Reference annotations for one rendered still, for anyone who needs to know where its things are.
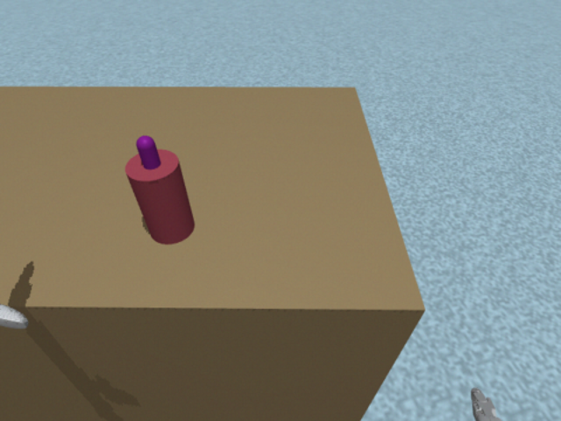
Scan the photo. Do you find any bottle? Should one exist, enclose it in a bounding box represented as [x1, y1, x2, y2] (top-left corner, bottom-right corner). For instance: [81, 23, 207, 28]
[125, 136, 195, 245]

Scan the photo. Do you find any right robot hand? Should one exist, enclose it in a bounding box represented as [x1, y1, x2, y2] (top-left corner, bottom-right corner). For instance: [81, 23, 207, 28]
[471, 388, 501, 421]

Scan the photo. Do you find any left robot hand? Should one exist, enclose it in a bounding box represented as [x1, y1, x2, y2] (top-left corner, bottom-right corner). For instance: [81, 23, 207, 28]
[0, 304, 28, 329]

